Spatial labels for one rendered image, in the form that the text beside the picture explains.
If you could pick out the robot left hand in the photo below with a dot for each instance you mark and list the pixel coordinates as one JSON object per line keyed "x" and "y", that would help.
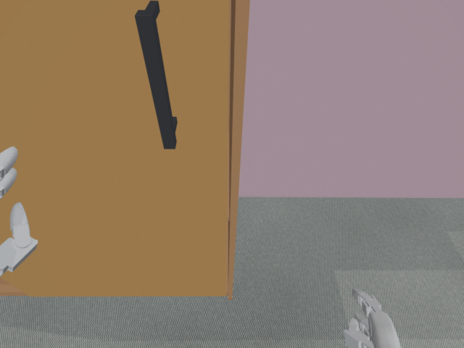
{"x": 14, "y": 250}

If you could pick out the handle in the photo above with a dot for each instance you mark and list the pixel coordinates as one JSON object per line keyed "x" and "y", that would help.
{"x": 150, "y": 44}

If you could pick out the robot right hand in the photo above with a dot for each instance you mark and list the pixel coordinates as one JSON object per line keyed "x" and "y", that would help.
{"x": 378, "y": 331}

